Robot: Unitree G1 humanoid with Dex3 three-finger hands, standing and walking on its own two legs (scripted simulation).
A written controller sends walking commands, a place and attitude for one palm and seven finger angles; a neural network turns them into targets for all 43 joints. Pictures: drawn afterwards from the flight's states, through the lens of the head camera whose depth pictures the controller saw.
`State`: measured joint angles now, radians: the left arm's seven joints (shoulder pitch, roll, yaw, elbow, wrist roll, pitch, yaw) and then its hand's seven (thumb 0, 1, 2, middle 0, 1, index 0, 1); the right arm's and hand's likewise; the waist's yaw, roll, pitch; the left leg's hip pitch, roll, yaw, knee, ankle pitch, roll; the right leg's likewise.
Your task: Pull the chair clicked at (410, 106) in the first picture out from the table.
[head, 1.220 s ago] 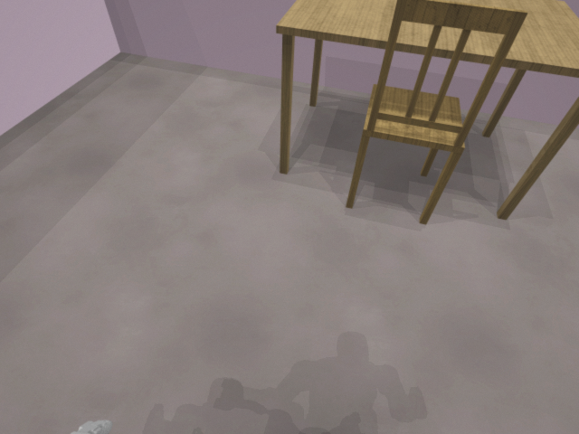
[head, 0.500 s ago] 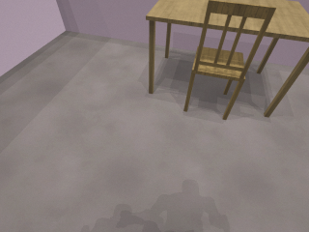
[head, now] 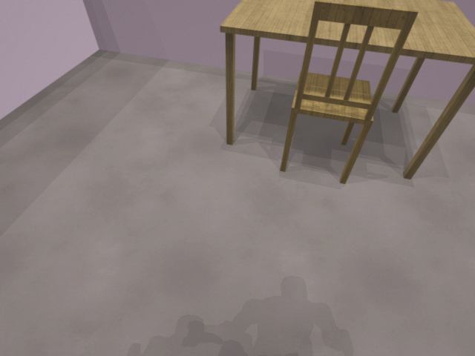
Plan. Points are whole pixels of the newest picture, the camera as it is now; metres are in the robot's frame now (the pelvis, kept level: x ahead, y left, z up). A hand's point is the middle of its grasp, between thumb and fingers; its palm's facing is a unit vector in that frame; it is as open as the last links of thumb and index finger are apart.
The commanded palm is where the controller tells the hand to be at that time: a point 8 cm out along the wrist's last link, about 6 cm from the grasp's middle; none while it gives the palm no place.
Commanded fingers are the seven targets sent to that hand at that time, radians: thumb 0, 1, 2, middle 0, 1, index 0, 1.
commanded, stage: look at it before walking up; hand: left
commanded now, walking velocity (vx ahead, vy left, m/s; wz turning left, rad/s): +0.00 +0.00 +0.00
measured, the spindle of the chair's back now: (336, 63) +1.25 -0.36 -0.08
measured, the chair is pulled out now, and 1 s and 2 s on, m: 0.00 0.00 0.00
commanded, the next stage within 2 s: walk to a spot facing it in 0.22 s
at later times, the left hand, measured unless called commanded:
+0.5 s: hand out of the picture +0.07 +0.23 -0.16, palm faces -0.06 -0.94 -0.33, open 7.4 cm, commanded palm none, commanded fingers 0.00 0.90 0.90 -0.20 -0.30 -0.20 -0.30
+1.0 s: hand out of the picture +0.04 +0.17 -0.16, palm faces -0.21 -0.96 -0.20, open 7.4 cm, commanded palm none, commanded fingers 0.00 0.90 0.90 -0.20 -0.30 -0.20 -0.30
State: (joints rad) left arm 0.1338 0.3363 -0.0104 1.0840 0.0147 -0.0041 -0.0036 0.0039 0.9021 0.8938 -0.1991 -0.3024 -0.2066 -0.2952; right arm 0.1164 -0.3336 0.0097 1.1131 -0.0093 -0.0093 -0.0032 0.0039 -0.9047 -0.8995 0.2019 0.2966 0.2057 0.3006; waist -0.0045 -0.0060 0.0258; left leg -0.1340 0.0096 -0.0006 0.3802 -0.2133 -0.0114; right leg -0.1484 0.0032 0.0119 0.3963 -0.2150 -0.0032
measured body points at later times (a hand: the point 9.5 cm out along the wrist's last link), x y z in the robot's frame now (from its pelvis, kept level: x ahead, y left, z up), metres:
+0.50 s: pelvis +0.00 +0.00 +0.00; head +0.01 -0.01 +0.45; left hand +0.08 +0.28 -0.14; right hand +0.08 -0.29 -0.14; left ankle +0.00 +0.13 -0.74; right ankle +0.00 -0.12 -0.74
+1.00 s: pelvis +0.03 -0.02 +0.00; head +0.05 -0.03 +0.45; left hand +0.06 +0.22 -0.14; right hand +0.05 -0.29 -0.14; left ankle +0.09 +0.12 -0.68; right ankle +0.00 -0.10 -0.75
